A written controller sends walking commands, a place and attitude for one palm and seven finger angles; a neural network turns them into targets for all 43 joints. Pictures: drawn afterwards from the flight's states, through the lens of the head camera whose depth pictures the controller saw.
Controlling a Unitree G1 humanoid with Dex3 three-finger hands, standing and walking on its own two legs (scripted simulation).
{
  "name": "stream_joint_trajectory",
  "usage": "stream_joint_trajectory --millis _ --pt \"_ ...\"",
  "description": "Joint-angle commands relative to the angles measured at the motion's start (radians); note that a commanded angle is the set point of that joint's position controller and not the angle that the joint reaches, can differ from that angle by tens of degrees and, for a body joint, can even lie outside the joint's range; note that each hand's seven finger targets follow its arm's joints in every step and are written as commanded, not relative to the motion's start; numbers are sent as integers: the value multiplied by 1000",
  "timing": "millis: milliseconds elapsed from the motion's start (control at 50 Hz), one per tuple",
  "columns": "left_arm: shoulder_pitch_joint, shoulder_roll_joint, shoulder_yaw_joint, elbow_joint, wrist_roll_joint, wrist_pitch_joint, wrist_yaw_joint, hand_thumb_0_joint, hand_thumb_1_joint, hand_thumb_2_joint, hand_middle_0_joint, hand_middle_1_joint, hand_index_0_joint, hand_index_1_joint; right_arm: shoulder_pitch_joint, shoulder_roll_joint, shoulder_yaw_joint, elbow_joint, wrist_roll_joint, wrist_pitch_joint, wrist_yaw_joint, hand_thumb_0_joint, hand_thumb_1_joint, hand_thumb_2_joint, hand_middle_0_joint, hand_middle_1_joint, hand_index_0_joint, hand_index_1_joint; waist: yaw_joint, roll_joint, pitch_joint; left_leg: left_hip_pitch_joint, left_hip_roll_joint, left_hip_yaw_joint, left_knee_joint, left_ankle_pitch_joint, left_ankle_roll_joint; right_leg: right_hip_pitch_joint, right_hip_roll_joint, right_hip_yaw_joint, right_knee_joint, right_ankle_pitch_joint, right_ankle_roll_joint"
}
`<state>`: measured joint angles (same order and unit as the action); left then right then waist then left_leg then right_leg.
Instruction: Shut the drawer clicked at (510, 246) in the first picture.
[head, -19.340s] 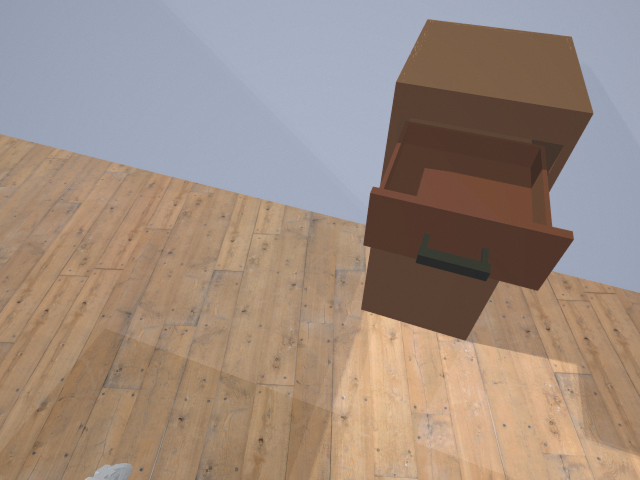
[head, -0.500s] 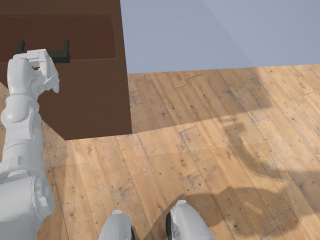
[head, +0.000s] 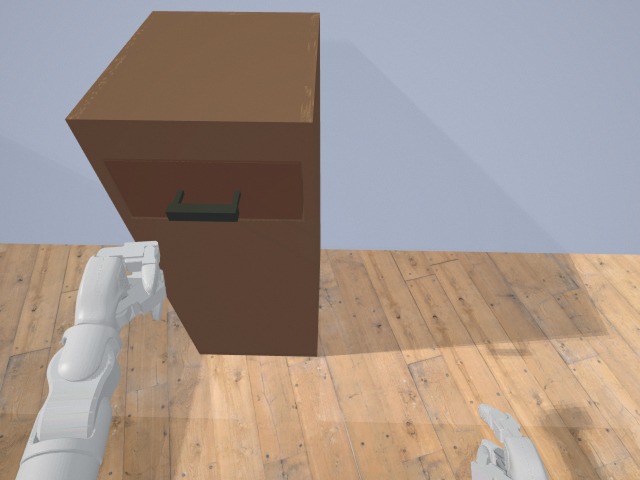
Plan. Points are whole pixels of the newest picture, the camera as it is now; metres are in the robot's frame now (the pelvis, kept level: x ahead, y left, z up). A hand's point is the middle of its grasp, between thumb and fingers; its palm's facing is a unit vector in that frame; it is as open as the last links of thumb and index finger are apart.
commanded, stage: draw the hand back to the body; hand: left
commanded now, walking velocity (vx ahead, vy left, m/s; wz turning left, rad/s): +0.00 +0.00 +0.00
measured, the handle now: (205, 204) +0.57 +0.23 -0.02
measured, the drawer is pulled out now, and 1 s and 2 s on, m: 0.00 0.00 0.00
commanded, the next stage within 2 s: step back with the hand held close in 0.76 s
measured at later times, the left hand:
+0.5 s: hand (69, 343) +0.21 +0.22 +0.17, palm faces +0.36 -0.85 -0.37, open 3.2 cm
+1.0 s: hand (21, 361) +0.18 +0.23 +0.20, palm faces +0.41 -0.80 -0.44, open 3.2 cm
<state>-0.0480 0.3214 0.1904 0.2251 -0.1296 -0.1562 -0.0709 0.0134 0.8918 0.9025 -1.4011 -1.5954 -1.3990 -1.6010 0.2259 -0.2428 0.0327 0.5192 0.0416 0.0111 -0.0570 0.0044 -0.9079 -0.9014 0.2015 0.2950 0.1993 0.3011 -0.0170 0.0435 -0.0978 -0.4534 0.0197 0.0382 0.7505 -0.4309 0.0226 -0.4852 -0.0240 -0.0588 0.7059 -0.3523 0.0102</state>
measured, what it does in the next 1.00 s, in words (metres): stands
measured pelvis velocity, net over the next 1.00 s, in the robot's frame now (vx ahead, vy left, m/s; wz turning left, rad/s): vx -0.01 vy -0.01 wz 0.00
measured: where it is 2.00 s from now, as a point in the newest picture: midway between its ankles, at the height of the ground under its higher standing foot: outside the picture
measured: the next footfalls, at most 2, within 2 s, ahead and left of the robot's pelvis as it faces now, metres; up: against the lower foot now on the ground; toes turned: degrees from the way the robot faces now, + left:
right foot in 1.78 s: -0.11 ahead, -0.12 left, +0.00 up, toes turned +10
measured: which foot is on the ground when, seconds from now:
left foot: down 0.00-1.00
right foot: down 0.00-1.00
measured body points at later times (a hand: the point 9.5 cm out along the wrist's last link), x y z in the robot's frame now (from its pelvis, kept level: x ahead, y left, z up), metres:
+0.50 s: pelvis +0.01 -0.01 +0.03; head -0.01 -0.04 +0.48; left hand +0.18 +0.27 +0.19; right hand +0.20 -0.23 -0.06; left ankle -0.03 +0.10 -0.71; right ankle +0.00 -0.13 -0.71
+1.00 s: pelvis -0.01 -0.01 +0.03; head -0.02 -0.03 +0.48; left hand +0.15 +0.27 +0.22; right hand +0.18 -0.23 -0.06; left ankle -0.03 +0.10 -0.71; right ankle +0.00 -0.13 -0.71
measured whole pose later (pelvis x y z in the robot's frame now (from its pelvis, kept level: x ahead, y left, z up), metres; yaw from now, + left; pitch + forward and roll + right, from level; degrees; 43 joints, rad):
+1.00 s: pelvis -0.01 -0.01 +0.03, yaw +0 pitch -3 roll -1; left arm 0.53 0.34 0.34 -0.46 -0.04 -0.18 0.11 0.01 0.88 0.90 -1.41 -1.59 -1.40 -1.60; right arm 0.21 -0.23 0.02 0.60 -0.01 -0.11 -0.07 0.01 -0.90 -0.90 0.20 0.30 0.20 0.30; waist 0.03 0.08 0.00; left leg -0.12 0.03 0.04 0.46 -0.29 0.01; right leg -0.14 0.00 -0.06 0.40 -0.21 0.00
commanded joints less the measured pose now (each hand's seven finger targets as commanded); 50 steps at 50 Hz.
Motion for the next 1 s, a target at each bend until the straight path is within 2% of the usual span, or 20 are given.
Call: stream_joint_trajectory --millis 0,60,100,200,240,260,340,380,560,640,700,740,800,840,860,880,900,920,940,980 --pt "-143 182 64 -373 36 -3 127 0 900 900 -1400 -1600 -1400 -1600 -78 -110 -40 -141 -1 -56 -28 0 -900 -900 200 300 200 300 17 24 -169 173 7 -34 -205 357 -4 242 12 23 -150 290 -43" --pt "-97 178 65 -435 51 17 162 0 900 900 -1400 -1600 -1400 -1600 -93 -107 -32 -123 -8 -73 -38 0 -900 -900 200 300 200 300 19 -18 -134 220 8 -36 -254 355 2 288 15 22 -196 291 -40" --pt "-57 169 65 -458 55 28 173 0 900 900 -1400 -1600 -1400 -1600 -102 -103 -28 -112 -10 -81 -41 0 -900 -900 200 300 200 300 26 -18 -94 241 6 -32 -283 350 1 311 15 20 -226 287 -38" --pt "62 149 68 -562 62 36 178 0 900 900 -1400 -1600 -1400 -1600 -124 -96 -22 -93 -20 -109 -37 0 -900 -900 200 300 200 300 44 29 -47 307 3 -26 -338 400 -2 373 14 16 -280 320 -39" --pt "127 156 81 -581 61 37 175 0 900 900 -1400 -1600 -1400 -1600 -135 -98 -21 -85 -25 -119 -33 0 -900 -900 200 300 200 300 51 -11 -7 308 5 -32 -354 395 -2 381 21 15 -306 311 -38" --pt "159 147 82 -604 57 36 172 0 900 900 -1400 -1600 -1400 -1600 -138 -94 -21 -87 -27 -122 -30 0 -900 -900 200 300 200 300 53 -9 -11 316 4 -30 -361 399 0 399 18 16 -309 321 -37" --pt "276 189 150 -708 59 27 175 0 900 900 -1400 -1600 -1400 -1600 -146 -92 -28 -84 -36 -138 -21 0 -900 -900 200 300 200 300 69 -6 -14 332 1 -25 -368 439 -1 441 20 19 -327 362 -36" --pt "317 188 164 -784 59 19 176 0 900 900 -1400 -1600 -1400 -1600 -144 -84 -30 -87 -38 -149 -16 0 -900 -900 200 300 200 300 70 26 -23 348 1 -20 -369 458 -2 453 14 23 -326 383 -34" --pt "532 185 222 -908 60 -4 180 0 900 900 -1400 -1600 -1400 -1600 -145 -70 -43 -88 -37 -189 -14 0 -900 -900 200 300 200 300 80 -20 62 338 7 -14 -366 398 -1 412 20 27 -357 330 -28" --pt "481 140 180 -828 70 -2 183 0 900 900 -1400 -1600 -1400 -1600 -131 -79 -47 -67 -36 -193 -20 0 -900 -900 200 300 200 300 59 -34 153 322 7 -14 -375 311 2 343 20 29 -390 225 -25" --pt "456 150 187 -833 73 -14 190 0 900 900 -1400 -1600 -1400 -1600 -130 -79 -48 -68 -38 -199 -27 0 -900 -900 200 300 200 300 63 -29 129 329 4 -18 -377 283 8 350 13 31 -389 183 -25" --pt "453 177 207 -860 77 -22 195 0 900 900 -1400 -1600 -1400 -1600 -135 -80 -48 -69 -41 -210 -28 0 -900 -900 200 300 200 300 73 -6 78 347 0 -19 -376 296 7 377 11 34 -380 200 -27" --pt "484 174 208 -912 77 -29 200 0 900 900 -1400 -1600 -1400 -1600 -137 -72 -47 -72 -44 -225 -25 0 -900 -900 200 300 200 300 82 36 13 358 -2 -18 -370 359 5 428 8 35 -353 280 -31" --pt "487 182 212 -914 81 -26 202 0 900 900 -1400 -1600 -1400 -1600 -139 -71 -44 -67 -44 -233 -23 0 -900 -900 200 300 200 300 83 58 34 350 -1 -23 -372 372 -3 424 12 32 -352 291 -33" --pt "489 173 206 -912 80 -27 203 0 900 900 -1400 -1600 -1400 -1600 -139 -68 -42 -65 -45 -236 -21 0 -900 -900 200 300 200 300 81 52 58 335 1 -27 -379 366 -5 422 11 28 -349 287 -34" --pt "372 301 357 -978 72 -78 209 0 900 900 -1400 -1600 -1400 -1600 -122 -99 -48 -96 -45 -203 -17 0 -900 -900 200 300 200 300 35 -17 165 241 16 -26 -359 277 14 315 -39 146 -413 323 -32" --pt "471 226 310 -861 81 -83 201 0 900 900 -1400 -1600 -1400 -1600 -114 -78 -52 -68 -47 -184 -19 0 -900 -900 200 300 200 300 29 -88 154 258 12 -39 -341 266 16 298 -57 144 -427 314 -35" --pt "523 192 279 -824 84 -77 197 0 900 900 -1400 -1600 -1400 -1600 -121 -79 -57 -72 -47 -169 -17 0 -900 -900 200 300 200 300 26 -98 155 279 14 -32 -336 284 15 279 -60 148 -435 337 -34" --pt "524 185 275 -829 86 -82 193 0 900 900 -1400 -1600 -1400 -1600 -121 -85 -61 -80 -50 -157 -16 0 -900 -900 200 300 200 300 25 -88 157 271 13 -28 -343 306 11 279 -55 138 -430 360 -32" --pt "574 160 255 -811 87 -91 190 0 900 900 -1400 -1600 -1400 -1600 -120 -92 -69 -79 -50 -137 -13 0 -900 -900 200 300 200 300 22 -43 97 270 25 -29 -356 353 11 319 -54 115 -393 395 -25"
